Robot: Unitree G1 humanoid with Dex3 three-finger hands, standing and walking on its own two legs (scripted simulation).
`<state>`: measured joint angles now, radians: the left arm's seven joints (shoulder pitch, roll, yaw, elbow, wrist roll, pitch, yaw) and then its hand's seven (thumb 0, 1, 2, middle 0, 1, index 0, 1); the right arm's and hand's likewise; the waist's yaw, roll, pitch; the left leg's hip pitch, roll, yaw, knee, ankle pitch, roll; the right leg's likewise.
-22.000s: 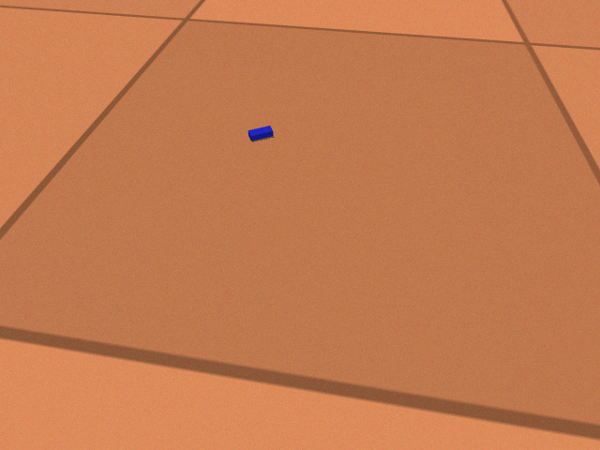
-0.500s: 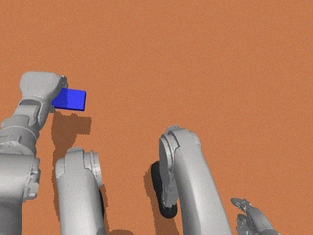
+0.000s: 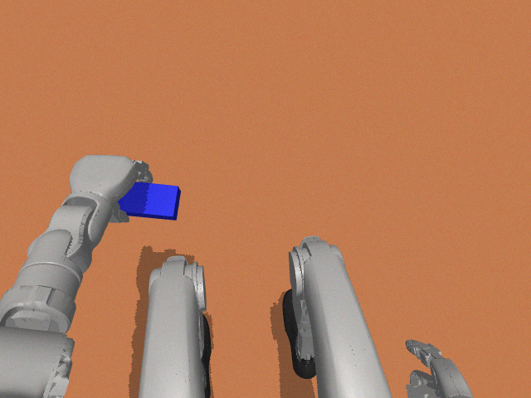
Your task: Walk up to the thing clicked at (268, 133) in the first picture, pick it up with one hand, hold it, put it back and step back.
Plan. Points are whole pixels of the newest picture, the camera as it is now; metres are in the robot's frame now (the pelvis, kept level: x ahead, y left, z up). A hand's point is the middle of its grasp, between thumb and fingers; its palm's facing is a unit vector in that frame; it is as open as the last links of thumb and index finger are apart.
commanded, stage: lift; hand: left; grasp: from above
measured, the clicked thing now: (140, 199) +0.43 +0.18 -0.16
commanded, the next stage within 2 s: hold in 1.08 s
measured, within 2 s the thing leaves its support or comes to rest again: neither
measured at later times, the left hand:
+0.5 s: hand (33, 184) +0.37 +0.21 +0.10, palm faces -0.47 -0.03 -0.88, open 8.4 cm
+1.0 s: hand out of the picture +0.38 +0.21 +0.20, palm faces -0.46 -0.02 -0.89, open 8.2 cm
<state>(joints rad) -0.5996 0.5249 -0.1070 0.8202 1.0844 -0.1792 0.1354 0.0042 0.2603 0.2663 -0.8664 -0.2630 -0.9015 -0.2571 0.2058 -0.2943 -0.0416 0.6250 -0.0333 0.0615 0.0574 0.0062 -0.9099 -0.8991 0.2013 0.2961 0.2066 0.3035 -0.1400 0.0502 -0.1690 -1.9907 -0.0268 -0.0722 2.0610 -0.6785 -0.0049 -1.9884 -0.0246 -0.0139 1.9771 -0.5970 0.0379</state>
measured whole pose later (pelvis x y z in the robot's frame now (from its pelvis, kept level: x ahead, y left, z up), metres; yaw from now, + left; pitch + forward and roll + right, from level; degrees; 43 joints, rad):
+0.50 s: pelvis +0.02 +0.00 +0.17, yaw +1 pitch +22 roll -2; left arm -0.37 0.47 -0.17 0.73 1.02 -0.12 0.06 0.00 0.18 0.39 -0.91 -0.23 -0.92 -0.28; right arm 0.22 -0.24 -0.02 0.67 0.04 0.04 -0.06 0.01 -0.91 -0.90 0.20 0.30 0.21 0.30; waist -0.10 0.04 -0.19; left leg -1.27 0.01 -0.04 1.47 -0.58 -0.01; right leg -1.29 -0.01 0.00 1.41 -0.50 0.02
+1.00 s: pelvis +0.06 +0.00 +0.27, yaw +0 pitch +12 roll -1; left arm -0.32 0.43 -0.18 0.78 1.05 -0.12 0.09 0.01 0.24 0.27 -0.92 -0.21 -0.93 -0.24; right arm 0.26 -0.25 -0.05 0.71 0.04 0.03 -0.05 0.01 -0.92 -0.90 0.20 0.30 0.20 0.30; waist -0.06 0.02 -0.10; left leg -0.75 0.02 -0.01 0.98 -0.45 0.00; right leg -0.78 0.00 0.02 0.94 -0.38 0.03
